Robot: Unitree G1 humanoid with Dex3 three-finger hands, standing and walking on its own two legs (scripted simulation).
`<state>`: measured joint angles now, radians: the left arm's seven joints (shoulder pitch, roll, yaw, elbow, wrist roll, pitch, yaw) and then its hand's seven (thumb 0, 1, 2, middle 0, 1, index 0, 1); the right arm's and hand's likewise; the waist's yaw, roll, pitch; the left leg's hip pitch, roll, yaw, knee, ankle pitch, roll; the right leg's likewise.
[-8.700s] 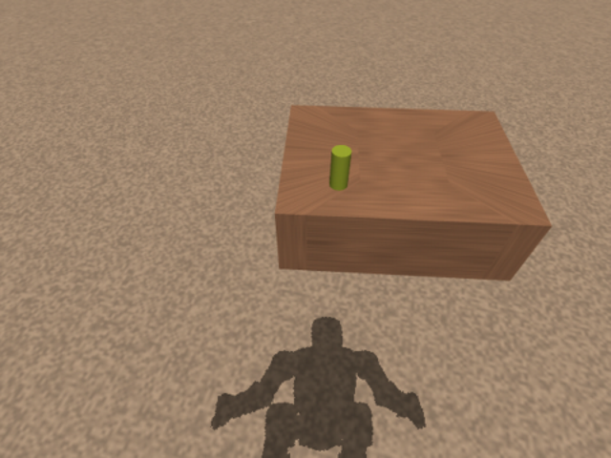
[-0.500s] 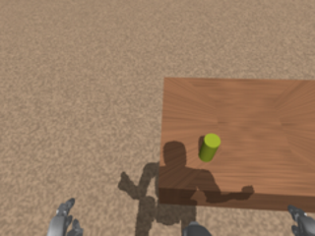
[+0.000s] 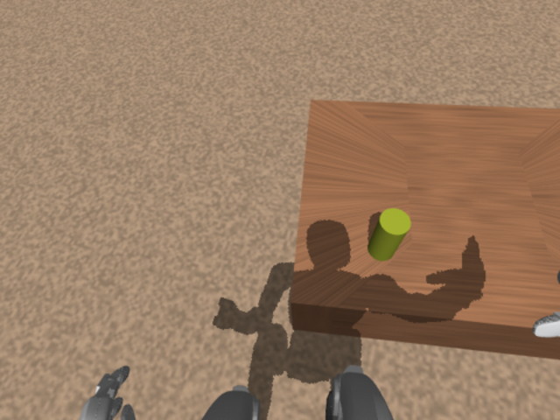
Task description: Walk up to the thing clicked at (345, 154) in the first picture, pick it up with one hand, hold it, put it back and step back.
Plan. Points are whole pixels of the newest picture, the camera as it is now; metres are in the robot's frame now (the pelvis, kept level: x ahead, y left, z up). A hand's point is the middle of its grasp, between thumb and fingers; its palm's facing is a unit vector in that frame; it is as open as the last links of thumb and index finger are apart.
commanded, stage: go down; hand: right
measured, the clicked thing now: (387, 236) +0.52 -0.21 -0.30
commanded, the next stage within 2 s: approach in 1.36 s
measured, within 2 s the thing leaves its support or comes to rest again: neither
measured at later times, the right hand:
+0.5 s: hand out of the picture +0.36 -0.39 -0.01, palm faces +0.21 +0.97 -0.13, open 16.7 cm
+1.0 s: hand out of the picture +0.39 -0.41 -0.01, palm faces +0.21 +0.97 -0.10, open 16.8 cm
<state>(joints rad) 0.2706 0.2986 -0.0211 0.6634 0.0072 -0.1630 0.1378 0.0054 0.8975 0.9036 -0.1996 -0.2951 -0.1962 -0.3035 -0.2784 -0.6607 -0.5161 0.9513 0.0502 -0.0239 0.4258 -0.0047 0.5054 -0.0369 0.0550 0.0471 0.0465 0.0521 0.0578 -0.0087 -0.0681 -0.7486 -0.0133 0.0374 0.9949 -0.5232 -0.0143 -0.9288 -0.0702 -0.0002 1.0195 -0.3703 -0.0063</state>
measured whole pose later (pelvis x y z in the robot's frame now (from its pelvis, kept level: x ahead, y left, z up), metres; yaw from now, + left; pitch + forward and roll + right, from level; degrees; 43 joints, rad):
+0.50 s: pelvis +0.00 +0.00 -0.01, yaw +1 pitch +20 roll +4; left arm 0.29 0.32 -0.06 0.66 0.02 -0.12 0.08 0.00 0.90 0.90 -0.20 -0.30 -0.19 -0.30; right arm -0.54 -0.85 -0.63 1.23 0.04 -0.23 0.53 -0.01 0.34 -0.05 0.08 0.03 0.06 0.04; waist 0.08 0.03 -0.08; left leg -0.87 -0.03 0.05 1.05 -0.54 -0.01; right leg -1.06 -0.08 0.02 1.09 -0.39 -0.01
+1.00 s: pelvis +0.00 -0.02 -0.02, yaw +2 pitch +22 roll +6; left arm 0.30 0.31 -0.08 0.65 0.02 -0.07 0.04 0.00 0.90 0.91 -0.19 -0.29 -0.19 -0.30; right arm -0.62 -0.88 -0.65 1.25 0.05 -0.27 0.53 0.00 0.36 -0.04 0.08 0.03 0.06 0.04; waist 0.09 0.03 -0.08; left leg -0.89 -0.03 0.05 1.04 -0.53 -0.03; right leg -1.10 -0.09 0.02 1.12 -0.41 -0.02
